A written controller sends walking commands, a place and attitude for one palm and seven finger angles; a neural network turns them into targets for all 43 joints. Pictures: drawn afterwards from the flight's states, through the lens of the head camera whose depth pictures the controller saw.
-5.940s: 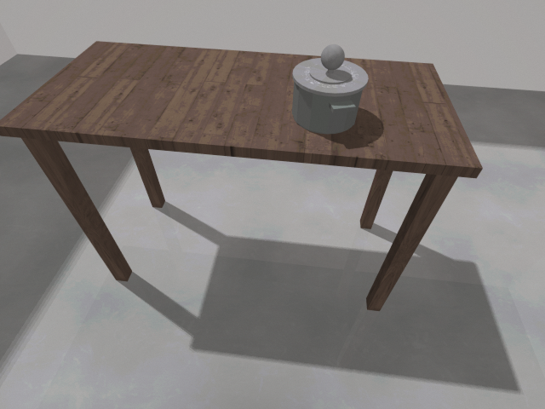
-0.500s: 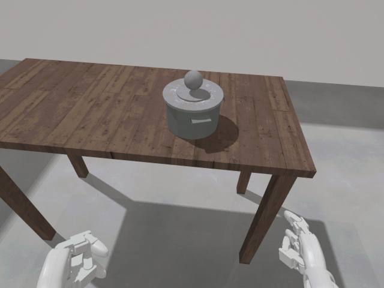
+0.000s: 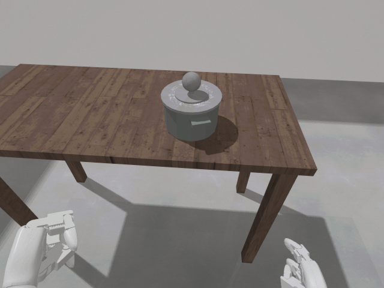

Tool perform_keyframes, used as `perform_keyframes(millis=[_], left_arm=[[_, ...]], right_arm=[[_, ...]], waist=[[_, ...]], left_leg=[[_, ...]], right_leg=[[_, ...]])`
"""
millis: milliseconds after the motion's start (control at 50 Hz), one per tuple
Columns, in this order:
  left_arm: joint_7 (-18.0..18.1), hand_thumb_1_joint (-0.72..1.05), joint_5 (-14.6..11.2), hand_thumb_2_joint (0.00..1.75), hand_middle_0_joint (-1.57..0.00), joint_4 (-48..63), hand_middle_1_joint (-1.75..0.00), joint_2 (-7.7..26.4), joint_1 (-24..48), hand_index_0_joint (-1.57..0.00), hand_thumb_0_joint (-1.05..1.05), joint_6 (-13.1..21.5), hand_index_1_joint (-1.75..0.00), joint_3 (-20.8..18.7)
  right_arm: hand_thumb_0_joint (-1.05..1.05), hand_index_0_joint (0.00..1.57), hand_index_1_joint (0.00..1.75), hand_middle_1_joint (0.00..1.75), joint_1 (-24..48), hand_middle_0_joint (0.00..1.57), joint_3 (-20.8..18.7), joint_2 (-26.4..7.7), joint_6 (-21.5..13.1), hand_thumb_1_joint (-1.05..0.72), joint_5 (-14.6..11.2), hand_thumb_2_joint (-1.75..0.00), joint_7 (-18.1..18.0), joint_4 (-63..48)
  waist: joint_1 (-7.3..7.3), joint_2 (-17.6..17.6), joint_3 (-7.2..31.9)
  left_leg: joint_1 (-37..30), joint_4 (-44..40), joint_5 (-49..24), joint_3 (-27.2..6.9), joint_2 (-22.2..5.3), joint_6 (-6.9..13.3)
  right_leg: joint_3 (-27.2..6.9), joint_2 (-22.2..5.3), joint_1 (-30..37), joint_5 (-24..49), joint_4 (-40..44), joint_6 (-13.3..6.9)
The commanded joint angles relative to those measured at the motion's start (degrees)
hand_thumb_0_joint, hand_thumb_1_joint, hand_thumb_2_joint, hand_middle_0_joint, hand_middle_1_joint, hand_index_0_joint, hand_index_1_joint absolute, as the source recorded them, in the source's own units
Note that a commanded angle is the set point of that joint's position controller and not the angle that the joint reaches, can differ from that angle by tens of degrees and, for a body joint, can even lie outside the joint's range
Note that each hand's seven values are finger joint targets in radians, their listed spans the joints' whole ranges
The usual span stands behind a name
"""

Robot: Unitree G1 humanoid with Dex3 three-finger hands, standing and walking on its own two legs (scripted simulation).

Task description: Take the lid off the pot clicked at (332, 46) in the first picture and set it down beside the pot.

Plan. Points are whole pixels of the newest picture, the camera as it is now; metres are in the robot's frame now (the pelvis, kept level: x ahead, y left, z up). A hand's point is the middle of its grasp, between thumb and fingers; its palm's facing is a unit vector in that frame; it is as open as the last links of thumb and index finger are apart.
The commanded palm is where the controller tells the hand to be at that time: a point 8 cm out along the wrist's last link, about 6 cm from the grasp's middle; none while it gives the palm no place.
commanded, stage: raise the hand higher, near the body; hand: left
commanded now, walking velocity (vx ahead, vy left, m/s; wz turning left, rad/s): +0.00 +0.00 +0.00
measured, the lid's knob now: (191, 81) +0.59 +0.08 +0.15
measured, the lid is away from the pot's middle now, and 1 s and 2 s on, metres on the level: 0.00 0.00 0.00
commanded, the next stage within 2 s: reach forward and open the fingers in 0.44 s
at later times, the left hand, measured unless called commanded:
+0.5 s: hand (74, 211) +0.18 +0.21 +0.15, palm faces +0.36 -0.84 -0.40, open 3.1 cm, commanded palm +0.13 +0.25 +0.17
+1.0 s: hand (71, 183) +0.22 +0.23 +0.17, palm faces +0.17 -0.13 -0.98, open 3.8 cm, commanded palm +0.19 +0.24 +0.22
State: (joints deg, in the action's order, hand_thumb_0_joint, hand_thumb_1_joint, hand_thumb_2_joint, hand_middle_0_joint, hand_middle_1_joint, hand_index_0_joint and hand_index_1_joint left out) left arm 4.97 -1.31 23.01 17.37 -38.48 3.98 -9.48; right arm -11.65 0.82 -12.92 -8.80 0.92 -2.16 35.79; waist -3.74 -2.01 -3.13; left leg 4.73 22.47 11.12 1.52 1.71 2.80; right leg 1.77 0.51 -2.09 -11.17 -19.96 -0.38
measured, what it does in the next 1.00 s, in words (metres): stands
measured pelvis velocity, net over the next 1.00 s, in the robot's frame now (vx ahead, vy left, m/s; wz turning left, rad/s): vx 0.00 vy -0.02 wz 0.02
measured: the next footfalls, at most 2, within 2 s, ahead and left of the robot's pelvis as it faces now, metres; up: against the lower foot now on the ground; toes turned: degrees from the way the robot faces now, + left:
none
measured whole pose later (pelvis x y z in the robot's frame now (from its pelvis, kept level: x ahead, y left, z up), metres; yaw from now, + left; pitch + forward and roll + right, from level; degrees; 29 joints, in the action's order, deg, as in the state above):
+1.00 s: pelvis +0.00 -0.02 +0.00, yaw +1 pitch -4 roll +0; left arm -4.2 41.1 23.8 32.9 -12.3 -13.5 -4.0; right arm -2.3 1.4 -16.4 3.6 -1.0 -2.0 37.0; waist -6.7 -8.1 0.4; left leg 7.7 22.9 10.9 0.2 1.4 1.3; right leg 3.0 0.8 -6.3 -13.3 -23.8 -2.0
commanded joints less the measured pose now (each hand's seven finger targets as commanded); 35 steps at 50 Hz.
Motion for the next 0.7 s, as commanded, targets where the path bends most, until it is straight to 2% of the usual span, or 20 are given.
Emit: perform_keyframes(millis=[0, 40, 60, 100, 140, 160, 200, 240, 320, 360, 420, 500, 520, 540, 560, 580, 620, 640, 660, 680], left_arm=[[0.67, 0.90, 0.01, 0.90, -1.30, 14.88, -1.50, 8.37, 2.46, -1.30, 0.00, 4.39, -1.50, -5.80], [1.26, 0.90, -0.21, 0.90, -1.30, 15.29, -1.50, 10.72, 1.31, -1.30, 0.00, 4.39, -1.50, -9.34], [1.09, 0.90, -0.36, 0.90, -1.30, 16.01, -1.50, 9.30, 1.96, -1.30, 0.00, 4.55, -1.50, -8.07], [0.66, 0.90, -0.63, 0.90, -1.30, 13.66, -1.50, 7.69, 2.62, -1.30, 0.00, 4.30, -1.50, -7.05], [0.20, 0.90, -0.67, 0.90, -1.30, 13.75, -1.50, 7.00, 5.28, -1.30, 0.00, 4.44, -1.50, -6.20], [0.11, 0.90, -0.65, 0.90, -1.30, 14.37, -1.50, 7.06, 6.02, -1.30, 0.00, 4.78, -1.50, -6.02], [0.33, 0.90, -0.81, 0.90, -1.30, 15.99, -1.50, 8.61, 7.32, -1.30, 0.00, 5.12, -1.50, -7.28], [0.83, 0.90, -0.91, 0.90, -1.30, 16.96, -1.50, 10.89, 7.51, -1.30, 0.00, 5.20, -1.50, -10.07], [0.65, 0.90, -1.35, 0.90, -1.30, 14.88, -1.50, 9.73, 8.00, -1.30, 0.00, 5.19, -1.50, -10.04], [0.35, 0.90, -1.41, 0.90, -1.30, 15.40, -1.50, 8.91, 9.52, -1.30, 0.00, 5.52, -1.50, -9.13], [0.65, 0.90, -1.40, 0.90, -1.30, 16.84, -1.50, 10.36, 11.95, -1.30, 0.00, 6.01, -1.50, -10.12], [0.99, 0.90, -1.68, 0.90, -1.30, 16.81, -1.50, 11.66, 11.28, -1.30, 0.00, 6.48, -1.50, -12.64], [0.87, 0.90, -1.77, 0.90, -1.30, 16.92, -1.50, 11.35, 11.58, -1.30, 0.00, 6.56, -1.50, -12.46], [3.17, 0.87, 20.42, 0.92, -1.29, 15.65, -1.46, 19.74, 11.39, -1.29, 0.00, -0.19, -1.46, -8.07], [4.69, 0.83, 21.45, 0.94, -1.28, 22.78, -1.43, 17.07, 16.54, -1.28, 0.00, -3.01, -1.43, -7.71], [5.53, 0.80, 21.80, 0.96, -1.27, 22.49, -1.39, 16.91, 16.87, -1.27, 0.00, -4.24, -1.39, -7.96], [7.16, 0.73, 30.92, 1.00, -1.25, 21.63, -1.32, 20.84, 11.75, -1.25, 0.00, -8.55, -1.32, -9.34], [7.03, 0.70, 33.10, 1.03, -1.24, 22.17, -1.29, 22.20, 9.65, -1.24, 0.00, -11.11, -1.29, -10.20], [6.60, 0.66, 36.09, 1.05, -1.23, 22.69, -1.25, 23.36, 12.35, -1.23, 0.00, -12.60, -1.25, -9.97], [5.95, 0.63, 38.21, 1.07, -1.23, 20.59, -1.22, 23.16, 15.21, -1.23, 0.00, -13.84, -1.22, -8.65]], right_arm=[[0.00, 0.20, 0.30, 0.30, 9.16, 0.20, -2.33, -6.78, -4.42, -0.90, 0.07, -0.90, -0.62, -10.48], [0.00, 0.20, 0.30, 0.30, 9.04, 0.20, -2.26, -6.67, -4.31, -0.90, 0.27, -0.90, -0.63, -10.24], [0.00, 0.20, 0.30, 0.30, 9.02, 0.20, -2.10, -6.34, -4.19, -0.90, 0.36, -0.90, -0.63, -10.49], [0.00, 0.20, 0.30, 0.30, 9.72, 0.20, -2.21, -6.16, -3.54, -0.90, 0.34, -0.90, -0.62, -10.09], [0.00, 0.20, 0.30, 0.30, 9.87, 0.20, -2.16, -6.26, -3.33, -0.90, 0.18, -0.90, -0.30, -10.00], [0.00, 0.20, 0.30, 0.30, 9.42, 0.20, -2.23, -6.48, -3.46, -0.90, 0.31, -0.90, -0.35, -9.90], [0.00, 0.20, 0.30, 0.30, 9.45, 0.20, -2.15, -6.65, -3.45, -0.90, 0.39, -0.90, -0.54, -9.86], [0.00, 0.20, 0.30, 0.30, 9.40, 0.20, -2.05, -6.70, -3.68, -0.90, 0.54, -0.90, -0.61, -9.67], [0.00, 0.20, 0.30, 0.30, 9.98, 0.20, -2.05, -6.24, -2.96, -0.90, 0.75, -0.90, -0.90, -8.98], [0.00, 0.20, 0.30, 0.30, 10.17, 0.20, -1.96, -6.21, -3.01, -0.90, 0.71, -0.90, -0.69, -8.84], [0.00, 0.20, 0.30, 0.30, 10.11, 0.20, -1.91, -6.54, -3.18, -0.90, 0.75, -0.90, -0.91, -8.44], [0.00, 0.20, 0.30, 0.30, 10.55, 0.20, -2.12, -6.37, -3.24, -0.90, 0.92, -0.90, -1.14, -8.05], [0.00, 0.20, 0.30, 0.30, 10.43, 0.20, -2.14, -6.48, -3.10, -0.90, 0.90, -0.90, -1.12, -7.97], [0.00, 0.20, 0.30, 0.30, 12.57, 0.20, -0.62, -9.96, 0.56, -0.90, 1.47, -0.90, -0.19, -9.20], [0.00, 0.20, 0.30, 0.30, 13.82, 0.20, -0.96, -8.57, 2.62, -0.90, 0.90, -0.90, 0.85, -12.28], [0.00, 0.20, 0.30, 0.30, 13.04, 0.20, -1.39, -8.53, 3.37, -0.90, 0.89, -0.90, 1.00, -11.67], [0.00, 0.20, 0.30, 0.30, 13.29, 0.20, -2.08, -9.52, 5.77, -0.90, 0.77, -0.90, 1.41, -12.01], [0.00, 0.20, 0.30, 0.30, 14.89, 0.20, -1.88, -9.54, 7.16, -0.90, 0.19, -0.90, 1.84, -13.17], [0.00, 0.20, 0.30, 0.30, 15.27, 0.20, -1.96, -9.79, 8.74, -0.90, 0.17, -0.90, 1.90, -12.85], [0.00, 0.20, 0.30, 0.30, 16.62, 0.20, -2.06, -9.53, 9.89, -0.90, 0.01, -0.90, 1.65, -12.58]], waist=[[-0.99, -2.78, 1.34], [-1.65, -2.68, 3.22], [-1.41, -2.47, 3.32], [-0.96, -0.51, -0.04], [-0.18, -0.93, -1.92], [-0.33, -2.50, -0.79], [-0.68, -2.17, 0.78], [-1.11, -3.67, 2.96], [-1.08, 0.87, 2.18], [-0.70, -0.67, 1.90], [-0.97, -2.54, 2.48], [-1.45, 1.35, 3.98], [-1.50, -0.12, 4.73], [-1.21, -5.06, 1.62], [-1.97, -8.59, 3.32], [-2.06, -8.36, 3.92], [-4.40, -9.42, 8.67], [-4.87, -7.44, 10.42], [-4.55, -3.05, 12.77], [-3.93, 1.14, 11.31]], left_leg=[[-1.18, -5.99, -0.94, -4.58, -2.92, -1.82], [-1.69, -5.40, -3.43, -4.40, -2.74, -2.24], [-2.06, -5.24, -4.71, -4.06, -2.67, -2.16], [-1.70, -5.20, -4.63, -3.36, -2.59, -1.94], [-2.15, -5.21, -3.38, -3.07, -2.39, -1.86], [-2.65, -5.32, -3.48, -2.99, -2.46, -1.79], [-3.25, -5.19, -4.17, -2.95, -2.46, -1.70], [-4.29, -4.67, -5.69, -2.83, -2.24, -1.93], [-4.44, -4.32, -7.00, -2.10, -2.22, -1.51], [-4.96, -4.36, -6.87, -1.89, -2.02, -1.53], [-5.44, -4.15, -7.37, -1.78, -1.98, -1.42], [-5.79, -3.68, -9.58, -1.57, -1.91, -1.36], [-6.10, -3.56, -9.99, -1.32, -1.89, -1.37], [3.17, -2.45, -9.89, -1.27, -0.24, -1.89], [5.48, -2.65, -9.78, -1.57, -0.69, -2.45], [5.48, -2.50, -9.81, -1.55, -1.02, -2.36], [5.25, -1.46, -7.83, -1.25, -0.96, -2.18], [5.61, -0.74, -8.70, -1.28, -0.66, -2.22], [5.82, 0.07, -9.83, -0.85, -0.27, -2.06], [6.14, 0.59, -9.00, -0.74, 0.26, -1.65]], right_leg=[[-0.66, 0.80, -4.19, 0.55, 4.76, -1.13], [-0.98, 1.27, -2.73, 1.74, 4.98, -1.24], [-1.01, 1.02, -2.59, 2.50, 4.94, -1.31], [-0.97, 0.95, -4.42, 1.98, 6.06, -1.26], [-1.35, 1.25, -6.17, 0.94, 7.37, -1.12], [-1.16, 0.93, -5.40, 1.14, 7.00, -1.15], [-1.22, 0.90, -4.48, 1.66, 7.07, -1.01], [-1.74, 1.18, -3.53, 2.76, 7.26, -1.03], [-1.57, 0.77, -3.86, 3.27, 8.02, -0.85], [-1.73, 0.66, -4.26, 3.13, 8.49, -0.84], [-1.89, 0.44, -4.13, 3.66, 8.69, -0.78], [-1.89, 0.47, -2.94, 6.07, 8.59, -0.60], [-2.05, 0.28, -2.64, 6.57, 8.41, -0.58], [-2.99, 1.16, -6.04, 7.35, 2.03, -0.98], [-0.46, 0.06, -5.00, 5.60, 0.11, -1.71], [0.09, 0.06, -4.94, 4.57, -0.45, -2.01], [-2.70, 0.69, -4.42, 2.34, -1.02, -2.38], [-3.84, 1.29, -3.35, 3.37, -1.20, -2.55], [-4.18, 0.85, -2.75, 4.42, -1.70, -2.49], [-4.87, 0.63, -4.36, 3.56, -1.03, -2.21]])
